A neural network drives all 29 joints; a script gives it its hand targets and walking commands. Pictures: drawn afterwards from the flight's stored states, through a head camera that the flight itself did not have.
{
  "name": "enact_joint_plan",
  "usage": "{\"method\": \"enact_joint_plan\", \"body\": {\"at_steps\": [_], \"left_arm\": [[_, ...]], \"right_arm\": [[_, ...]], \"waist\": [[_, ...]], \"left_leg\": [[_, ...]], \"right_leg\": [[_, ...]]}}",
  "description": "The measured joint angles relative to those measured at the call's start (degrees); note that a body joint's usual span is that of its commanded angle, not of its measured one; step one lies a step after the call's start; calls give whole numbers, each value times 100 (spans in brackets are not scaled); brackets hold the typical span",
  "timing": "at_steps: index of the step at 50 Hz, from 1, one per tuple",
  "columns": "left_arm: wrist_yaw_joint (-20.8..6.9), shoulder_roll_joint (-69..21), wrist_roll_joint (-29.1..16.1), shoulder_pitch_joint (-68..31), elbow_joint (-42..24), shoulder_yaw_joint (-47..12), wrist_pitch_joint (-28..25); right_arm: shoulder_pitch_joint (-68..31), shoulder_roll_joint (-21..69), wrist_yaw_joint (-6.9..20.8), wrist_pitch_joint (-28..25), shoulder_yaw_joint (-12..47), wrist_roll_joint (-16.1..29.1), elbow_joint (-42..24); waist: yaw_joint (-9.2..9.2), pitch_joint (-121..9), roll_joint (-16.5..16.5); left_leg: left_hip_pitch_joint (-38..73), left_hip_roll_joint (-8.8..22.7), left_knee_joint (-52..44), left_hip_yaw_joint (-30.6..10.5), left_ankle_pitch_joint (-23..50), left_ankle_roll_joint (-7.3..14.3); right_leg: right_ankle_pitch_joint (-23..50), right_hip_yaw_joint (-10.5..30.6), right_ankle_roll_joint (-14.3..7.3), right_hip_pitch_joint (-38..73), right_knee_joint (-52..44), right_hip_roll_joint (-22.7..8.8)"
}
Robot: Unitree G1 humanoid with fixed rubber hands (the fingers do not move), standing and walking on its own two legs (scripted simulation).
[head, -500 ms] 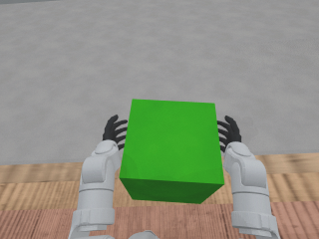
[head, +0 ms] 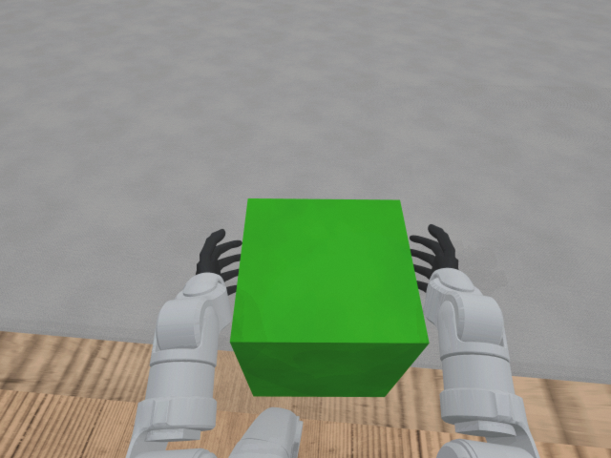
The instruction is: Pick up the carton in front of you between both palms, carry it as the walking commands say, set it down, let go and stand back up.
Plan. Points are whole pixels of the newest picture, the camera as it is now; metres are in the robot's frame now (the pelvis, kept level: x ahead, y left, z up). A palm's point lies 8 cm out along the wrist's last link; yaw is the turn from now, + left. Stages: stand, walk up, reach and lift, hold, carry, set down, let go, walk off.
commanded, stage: carry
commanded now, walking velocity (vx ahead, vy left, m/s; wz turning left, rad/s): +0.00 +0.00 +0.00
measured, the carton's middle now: (321, 305) +0.32 +0.04 +0.00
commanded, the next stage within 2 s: none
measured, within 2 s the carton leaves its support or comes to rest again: neither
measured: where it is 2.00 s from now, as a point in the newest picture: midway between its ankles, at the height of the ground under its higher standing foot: (332, 308)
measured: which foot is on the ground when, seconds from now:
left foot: up 0.00-0.22, down 0.24-0.60, up 0.62-0.94, down 0.96-1.00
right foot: down 0.00-0.24, up 0.26-0.58, down 0.60-0.98, up 1.00-1.00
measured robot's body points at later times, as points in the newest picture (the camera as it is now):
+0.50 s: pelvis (327, 325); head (349, 120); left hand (285, 191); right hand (409, 201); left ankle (299, 454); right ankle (356, 376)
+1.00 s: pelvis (335, 239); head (346, 113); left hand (300, 162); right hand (381, 168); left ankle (314, 312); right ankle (340, 368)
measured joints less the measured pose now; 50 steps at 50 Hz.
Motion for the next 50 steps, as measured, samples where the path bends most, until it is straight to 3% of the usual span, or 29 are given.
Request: {"method": "enact_joint_plan", "body": {"at_steps": [2,5,7,10,11,12,14,16,18,21,23,26,28,30,32,34,36,38,42,46,47,48,49,50], "left_arm": [[-4,-21,-41,8,170,2,-9],[-17,-117,-36,6,265,0,-126],[-49,-183,13,15,210,-9,-255],[-113,-196,68,88,43,-6,-351],[-129,-172,53,143,-49,19,-357],[-160,-153,55,227,-153,64,-373],[-189,-44,143,281,-233,164,-436],[-151,-90,257,307,-173,269,-436],[-128,-184,346,310,-156,398,-360],[-151,-250,395,256,-215,548,-280],[-178,-286,375,297,-341,602,-284],[-193,-243,344,387,-598,556,-310],[-187,-212,340,414,-683,440,-320],[-186,-189,333,277,-598,266,-247],[-151,-182,218,99,-469,54,-177],[9,-93,147,36,-278,-84,-155],[75,3,0,19,-54,-139,-92],[92,50,-124,21,177,-149,-84],[63,-43,-190,-51,381,-138,-297],[9,-183,-117,0,145,-166,-528],[-8,-214,-81,41,58,-165,-568],[-16,-233,-64,106,-45,-153,-581],[-35,-192,-57,154,-142,-141,-585],[-73,-121,-55,139,-209,-114,-583]], "right_arm": [[147,79,45,-7,-108,-36,10],[342,101,157,-72,-192,40,-138],[427,51,173,-161,-147,126,-275],[505,-8,172,-273,31,198,-387],[472,-13,169,-285,106,213,-381],[389,-30,165,-267,202,227,-348],[233,-8,142,-250,371,280,-261],[205,-113,-37,-148,562,392,-207],[136,-211,-106,-33,642,525,-110],[-2,-228,-145,-30,631,629,23],[-57,-209,-154,-63,613,700,26],[-80,-139,-139,-134,615,711,-96],[-49,-114,-94,-138,564,673,-215],[102,-131,-10,-133,439,616,-369],[148,-195,24,-170,293,438,-388],[107,-165,10,-198,160,206,-193],[138,-38,-8,-179,11,36,-30],[233,102,15,-155,-149,-37,43],[472,146,141,-265,-250,26,-164],[676,4,148,-458,-79,195,-511],[698,-37,142,-486,-17,231,-570],[700,-68,139,-491,46,256,-607],[663,-54,140,-516,104,275,-589],[524,-48,126,-514,156,272,-540]], "waist": [[-51,71,67],[-102,158,108],[-144,206,180],[-341,116,224],[-495,75,215],[-720,63,303],[-1179,37,202],[-1341,13,142],[-1463,-60,223],[-1524,-20,81],[-1504,49,19],[-1412,118,-128],[-1210,52,-164],[-768,-38,-284],[-284,-193,-267],[14,-265,-95],[201,-216,-31],[226,-106,38],[163,127,198],[-29,191,361],[-107,186,385],[-230,165,405],[-369,142,261],[-501,135,109]], "left_leg": [[-330,168,-980,-68,699,-29],[-520,284,-2426,-12,2792,4],[-282,258,-3673,92,3810,14],[318,61,-4562,463,4606,84],[665,-40,-4746,645,4587,136],[1162,-83,-5072,800,4504,236],[1529,-312,-4760,920,2889,401],[1588,-518,-4242,909,1716,527],[1761,-618,-4099,759,401,657],[1800,-721,-3618,713,-534,597],[1862,-718,-3139,669,-1055,613],[2129,-689,-2436,562,-1988,580],[2277,-593,-1721,581,-2286,485],[2115,-418,-204,823,-1487,314],[1491,-284,1362,759,-1046,73],[786,-203,1430,288,-881,18],[196,-112,537,-80,-507,-43],[-231,52,-602,-232,212,-91],[-513,314,-2990,-134,3163,-34],[231,268,-5329,282,4747,73],[568,258,-5886,457,5067,106],[955,250,-6381,658,5340,129],[1295,133,-6483,786,4572,221],[1409,-20,-6376,832,3386,323]], "right_leg": [[-366,-64,-14,84,289,42],[-1078,9,17,196,794,32],[-1610,89,51,332,1186,28],[-2402,116,108,559,2021,-26],[-1829,50,170,583,2515,-110],[-1266,-128,188,426,3377,-199],[-834,-61,465,-115,4952,-386],[-596,431,569,-681,4924,-342],[-221,656,638,-1274,3958,-451],[1008,824,633,-1928,2450,-804],[2347,844,586,-2074,1377,-880],[4070,599,631,-1705,-469,-819],[4762,283,557,-1292,-909,-669],[4539,-40,374,-460,-1396,-546],[2039,9,259,-22,-1122,-278],[409,-41,54,-37,-552,50],[-8,-99,-87,-70,-42,175],[-461,-113,-80,40,275,211],[-1431,-5,-16,311,921,189],[-2452,72,86,779,1748,170],[-2144,18,69,900,2041,160],[-1948,-59,82,1023,2453,151],[-1858,-78,125,1006,3024,27],[-1950,33,376,774,3671,-58]]}}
